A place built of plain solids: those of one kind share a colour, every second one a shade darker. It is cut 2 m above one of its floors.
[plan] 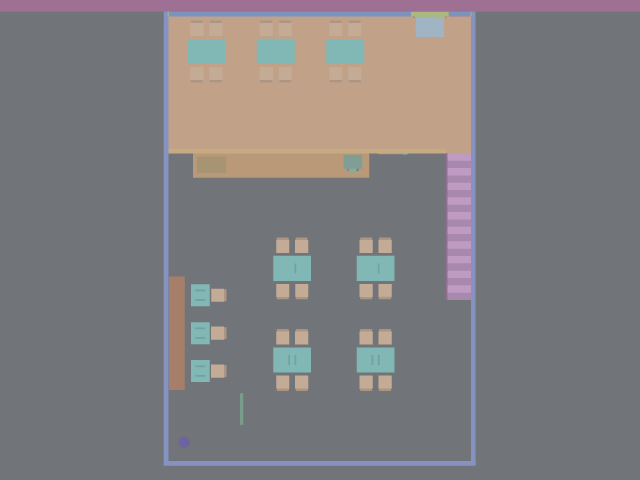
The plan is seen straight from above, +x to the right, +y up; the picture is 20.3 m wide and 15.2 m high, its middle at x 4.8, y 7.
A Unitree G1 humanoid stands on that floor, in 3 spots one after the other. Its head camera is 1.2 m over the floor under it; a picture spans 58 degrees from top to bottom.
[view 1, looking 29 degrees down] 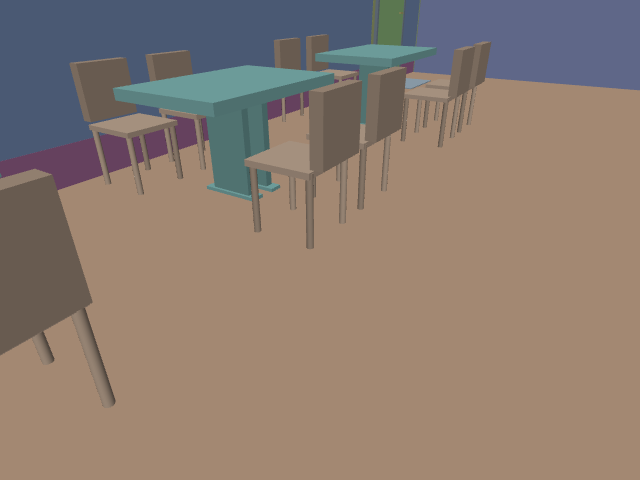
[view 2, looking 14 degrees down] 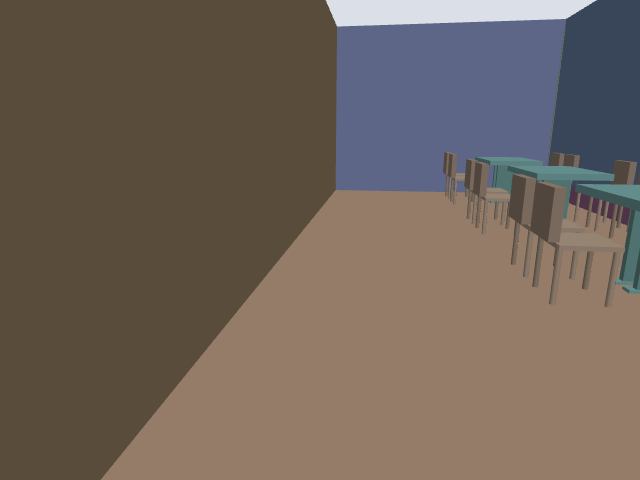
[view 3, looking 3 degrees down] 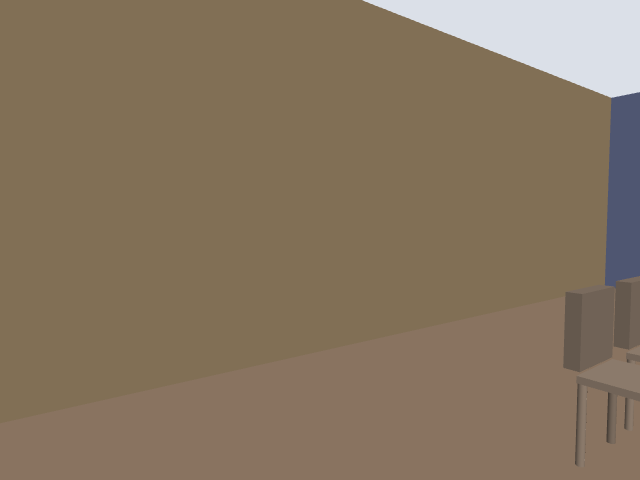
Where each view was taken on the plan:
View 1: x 1.20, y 10.94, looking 32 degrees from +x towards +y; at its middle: upper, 2.48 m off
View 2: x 9.17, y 10.84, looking -172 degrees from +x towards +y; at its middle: upper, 4.96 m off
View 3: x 8.28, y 12.98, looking -126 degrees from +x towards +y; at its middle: entrance_wall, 3.83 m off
